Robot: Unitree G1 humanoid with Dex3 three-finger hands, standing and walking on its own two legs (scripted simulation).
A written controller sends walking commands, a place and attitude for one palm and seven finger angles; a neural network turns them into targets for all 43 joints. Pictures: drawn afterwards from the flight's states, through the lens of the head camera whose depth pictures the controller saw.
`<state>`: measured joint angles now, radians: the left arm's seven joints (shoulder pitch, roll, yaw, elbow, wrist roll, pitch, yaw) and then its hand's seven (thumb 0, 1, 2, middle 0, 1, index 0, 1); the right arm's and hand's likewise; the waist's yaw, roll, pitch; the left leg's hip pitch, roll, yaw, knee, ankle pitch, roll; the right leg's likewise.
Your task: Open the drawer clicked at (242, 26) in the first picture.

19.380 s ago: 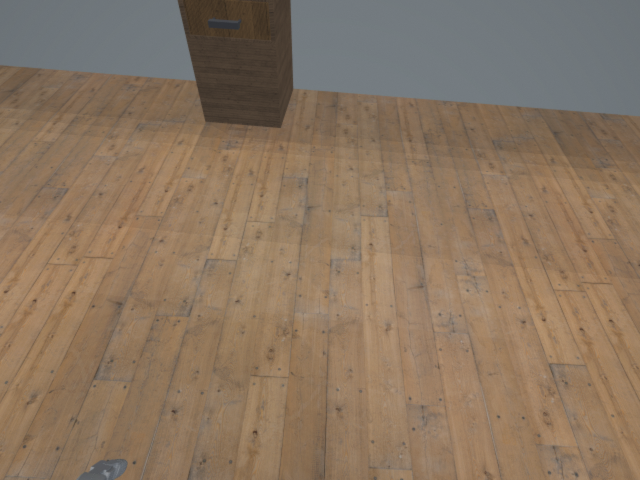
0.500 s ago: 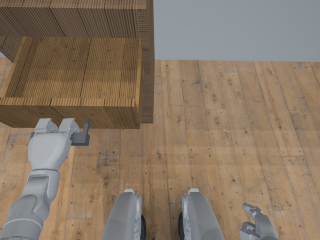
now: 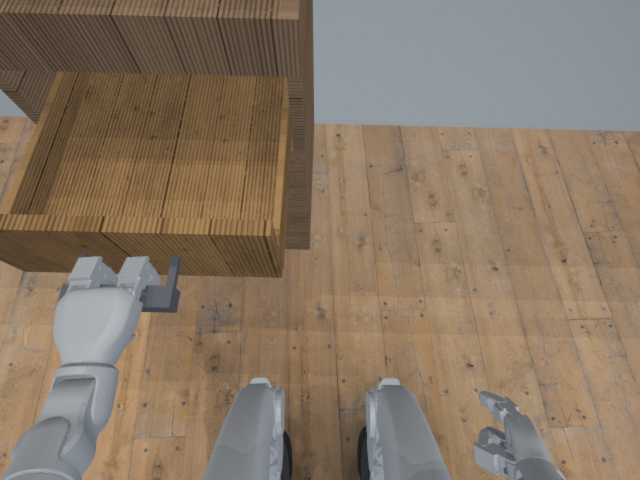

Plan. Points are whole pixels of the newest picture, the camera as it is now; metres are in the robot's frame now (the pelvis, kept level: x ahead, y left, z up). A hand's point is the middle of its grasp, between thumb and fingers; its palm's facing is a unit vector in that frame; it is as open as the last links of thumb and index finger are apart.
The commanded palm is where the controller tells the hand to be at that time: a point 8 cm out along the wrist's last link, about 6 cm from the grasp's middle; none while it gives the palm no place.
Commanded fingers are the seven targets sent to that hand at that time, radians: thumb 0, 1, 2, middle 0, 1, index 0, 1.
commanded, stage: pull the drawer open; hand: left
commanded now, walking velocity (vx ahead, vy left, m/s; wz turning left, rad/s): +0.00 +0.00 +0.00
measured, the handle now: (124, 280) +0.35 +0.27 -0.05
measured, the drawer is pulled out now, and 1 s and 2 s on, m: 0.24 0.30 0.30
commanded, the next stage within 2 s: open the thumb to release the handle in 1.18 s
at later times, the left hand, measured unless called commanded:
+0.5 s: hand (117, 353) +0.26 +0.27 -0.07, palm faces -0.08 -0.03 -1.00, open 6.1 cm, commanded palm +0.23 +0.27 -0.02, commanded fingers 0.00 0.90 0.90 -0.40 -1.35 -0.40 -1.35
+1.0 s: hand (112, 374) +0.24 +0.27 -0.07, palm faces -0.09 -0.04 -1.00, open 6.1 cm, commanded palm +0.20 +0.27 -0.02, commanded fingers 0.00 0.90 0.90 -0.40 -1.35 -0.40 -1.35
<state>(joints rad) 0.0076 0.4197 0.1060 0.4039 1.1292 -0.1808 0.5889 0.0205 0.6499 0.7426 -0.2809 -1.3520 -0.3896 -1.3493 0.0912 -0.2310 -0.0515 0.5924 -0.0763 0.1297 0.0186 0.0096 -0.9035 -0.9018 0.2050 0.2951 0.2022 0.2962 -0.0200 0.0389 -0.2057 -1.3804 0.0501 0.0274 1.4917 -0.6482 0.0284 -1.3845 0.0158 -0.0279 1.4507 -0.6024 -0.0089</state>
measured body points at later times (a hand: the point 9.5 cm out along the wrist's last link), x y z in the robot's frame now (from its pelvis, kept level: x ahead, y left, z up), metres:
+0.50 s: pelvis +0.00 +0.00 +0.00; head +0.15 +0.00 +0.42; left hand +0.26 +0.27 -0.01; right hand +0.18 -0.25 -0.14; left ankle +0.02 +0.11 -0.57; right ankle +0.03 -0.12 -0.57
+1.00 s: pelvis +0.00 +0.00 -0.01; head +0.16 -0.01 +0.42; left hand +0.24 +0.27 -0.01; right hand +0.20 -0.24 -0.14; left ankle +0.02 +0.11 -0.57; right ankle +0.03 -0.12 -0.57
